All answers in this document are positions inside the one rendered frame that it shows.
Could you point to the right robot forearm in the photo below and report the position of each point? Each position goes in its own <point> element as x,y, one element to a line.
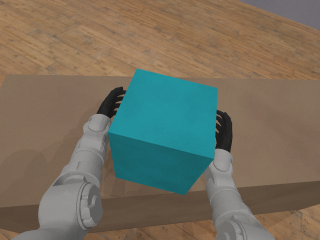
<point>222,193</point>

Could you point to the robot left hand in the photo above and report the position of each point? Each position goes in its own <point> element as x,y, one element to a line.
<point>109,104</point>

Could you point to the robot right hand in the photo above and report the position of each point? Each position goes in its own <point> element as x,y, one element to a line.
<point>225,136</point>

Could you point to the carton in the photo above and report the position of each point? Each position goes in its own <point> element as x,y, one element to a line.
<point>163,134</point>

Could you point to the left robot forearm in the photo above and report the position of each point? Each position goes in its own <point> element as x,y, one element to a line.
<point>88,156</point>

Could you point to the robot left upper arm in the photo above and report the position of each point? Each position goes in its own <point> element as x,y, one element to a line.
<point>67,212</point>

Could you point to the pedestal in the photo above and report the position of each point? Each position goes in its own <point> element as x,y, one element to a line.
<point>275,149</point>

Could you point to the robot right upper arm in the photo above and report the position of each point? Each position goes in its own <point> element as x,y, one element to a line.
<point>234,229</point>

